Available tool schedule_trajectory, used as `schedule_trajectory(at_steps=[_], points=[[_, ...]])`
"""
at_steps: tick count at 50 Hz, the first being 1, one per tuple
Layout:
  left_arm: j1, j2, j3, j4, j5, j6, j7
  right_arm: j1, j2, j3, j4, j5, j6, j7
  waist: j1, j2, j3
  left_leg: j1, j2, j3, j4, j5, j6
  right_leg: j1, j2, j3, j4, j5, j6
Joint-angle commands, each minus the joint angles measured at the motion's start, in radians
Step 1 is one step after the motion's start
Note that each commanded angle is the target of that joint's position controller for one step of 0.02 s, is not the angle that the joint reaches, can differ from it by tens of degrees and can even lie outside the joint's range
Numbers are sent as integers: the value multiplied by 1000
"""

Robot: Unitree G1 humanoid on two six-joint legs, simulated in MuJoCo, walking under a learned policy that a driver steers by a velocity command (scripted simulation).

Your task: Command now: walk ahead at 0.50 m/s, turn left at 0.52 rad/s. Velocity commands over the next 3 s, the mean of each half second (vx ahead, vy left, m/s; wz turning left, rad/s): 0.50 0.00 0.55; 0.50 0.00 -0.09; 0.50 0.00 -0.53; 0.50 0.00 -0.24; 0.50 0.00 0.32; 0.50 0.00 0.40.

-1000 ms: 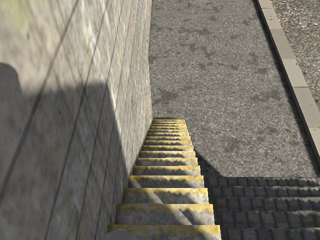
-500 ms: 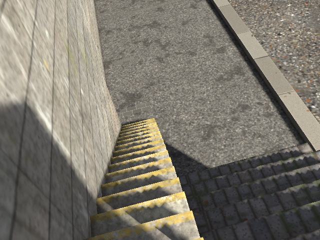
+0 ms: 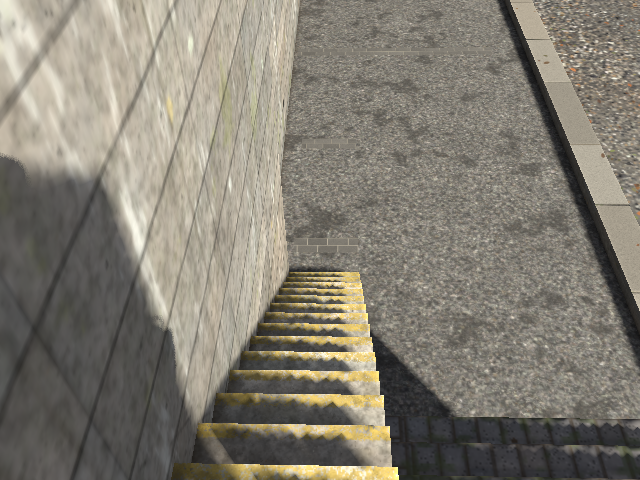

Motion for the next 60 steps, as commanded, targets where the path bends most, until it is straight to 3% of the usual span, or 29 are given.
schedule_trajectory(at_steps=[1,3,5,6,7,8,11,13,16,21,22,26,29,32,33,36,37,38,39,40,41,43,45,47,50,51,53,56,60], points=[[40,-91,-45,-125,21,-9,20,-133,-5,20,-121,10,-7,21,111,-5,52,-74,177,-471,-99,864,330,-247,36,-7,-391,-6,53],[245,-175,-80,-22,37,21,10,-83,-5,23,-89,-8,27,12,128,22,28,-461,48,-312,-20,561,247,332,112,-148,-539,116,107],[325,-144,-71,-5,-33,-8,2,-198,-88,-13,-163,18,47,22,201,-87,55,-630,4,-262,89,381,224,693,150,-297,-921,44,152],[485,91,1,-16,-70,-44,57,-331,-37,-16,-248,-12,49,36,309,-472,-98,-851,-44,-180,466,449,55,935,-91,219,-977,491,-124],[531,201,60,-37,-111,-54,106,-450,-41,-6,-265,-67,39,49,418,-441,-105,-1157,-23,-188,679,-81,-51,992,-418,862,-1133,381,-406],[572,139,42,-28,-83,-47,148,-661,-60,-10,-304,-96,41,24,478,-85,76,-1376,7,-282,613,-25,-108,970,-394,1058,-1114,143,-434],[214,-37,8,-59,-26,-14,147,-219,74,41,-190,-82,43,-10,152,-148,-26,-845,133,-184,385,212,-140,612,-266,510,-1054,327,-313],[27,-224,-51,-156,-67,-13,163,-44,-7,3,-70,-108,37,26,9,-68,5,-51,170,-69,165,1082,-167,-178,-61,98,-953,15,-183],[25,-58,-19,-132,-57,-16,161,-161,54,27,-190,-31,62,57,-14,-25,56,425,187,-67,-77,1115,-175,-432,-49,-72,-880,-224,-48],[81,80,41,-32,-35,5,24,263,-42,-21,-85,-15,41,9,-184,253,52,578,108,-58,-593,692,30,-122,-7,-13,-41,-77,0],[176,-75,4,-113,-40,22,10,132,-142,-35,-147,19,16,13,12,240,-219,821,259,-262,-272,1571,236,-229,27,43,-71,-39,50],[75,44,0,-73,-90,-25,80,-148,-56,-16,-244,33,-23,18,16,-45,-31,230,414,-613,-211,806,285,-487,-146,123,-417,145,139],[140,-15,-24,28,-22,5,75,-146,25,16,-240,14,-18,-24,72,13,17,-118,276,-489,-220,676,170,-226,-166,94,-620,554,77],[216,-28,4,84,-52,31,39,-250,-102,-14,-268,12,-6,-40,146,-51,49,-633,72,-185,-80,308,69,543,-35,-136,-770,968,15],[351,-21,19,126,-7,32,23,-332,-95,-8,-300,-1,-8,-20,225,33,67,-637,123,-241,30,496,72,585,-38,-135,-604,875,13],[716,102,68,274,-53,23,46,-441,-100,-30,-371,-32,-30,-3,282,-113,54,-320,155,-294,617,1013,-57,653,-33,-120,-1032,417,-6],[1046,77,77,375,-65,18,48,-571,-143,-40,-386,-38,-16,18,457,-236,75,-401,58,-200,1161,867,-136,849,-67,-152,-1333,693,-92],[940,63,65,338,-60,27,68,-386,-16,-10,-347,-52,17,54,329,-322,124,-700,-63,-64,1391,-173,-227,1012,-221,38,-1546,1042,-229],[413,197,73,85,-137,6,45,-198,94,12,-408,-22,36,83,0,-67,18,-910,-75,-133,1247,-81,-230,995,-375,366,-1103,1926,-458],[259,255,119,35,-154,10,32,-130,63,15,-447,3,45,86,-16,-72,7,-959,15,-154,1165,-99,-239,801,-458,432,-1119,1661,-523],[209,151,96,49,-117,14,47,-173,22,13,-408,21,59,63,32,15,11,-995,89,-172,1049,8,-250,611,-430,449,-1152,1197,-437],[194,-103,-3,71,-165,-4,108,-102,136,37,-295,-19,76,57,-56,115,-25,-568,150,-62,351,566,-268,146,-128,153,-1048,841,-282],[56,65,22,113,-90,15,90,-113,262,85,-292,-5,106,110,-184,-151,26,257,149,10,444,997,-187,-674,-60,165,-1124,408,-273],[208,94,30,107,-130,-18,121,-161,26,27,-288,-45,94,90,-19,54,-28,-121,145,-85,243,930,-199,-158,-68,239,-846,228,-263],[495,-1,-2,166,-143,28,114,-487,45,18,-394,-45,61,39,238,-109,-28,-510,138,-107,-216,681,-168,494,-76,437,-608,261,-294],[426,-41,-20,127,-177,57,79,-382,8,5,-377,11,42,36,169,-19,-67,-249,144,-162,-449,668,-114,241,-4,317,-505,285,-223],[250,8,-20,76,-84,67,19,-112,-114,-35,-371,86,43,-26,-69,189,-189,463,341,-677,-542,-76,68,-428,124,24,-457,101,-6],[48,-37,-51,-21,-86,58,56,24,-23,-2,-318,14,-13,-66,-135,180,2,385,367,-510,-469,206,41,-531,-48,50,-406,33,-31],[15,86,-11,37,-52,14,85,-156,61,27,-388,37,-49,-99,-10,60,62,-29,190,-126,-148,213,-67,-114,-168,113,-1132,372,-79]])
Next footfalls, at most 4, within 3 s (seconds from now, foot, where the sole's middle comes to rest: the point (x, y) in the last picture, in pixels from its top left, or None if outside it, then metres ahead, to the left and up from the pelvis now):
0.08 right None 0.10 -0.11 -0.71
0.42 left None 0.25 0.20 -0.91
0.76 right None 0.52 0.14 -1.12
1.00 left None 0.65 0.38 -1.15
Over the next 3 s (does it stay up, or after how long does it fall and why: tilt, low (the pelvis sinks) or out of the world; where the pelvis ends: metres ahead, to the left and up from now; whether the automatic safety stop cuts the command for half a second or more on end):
stays up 2.35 0.08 -2.02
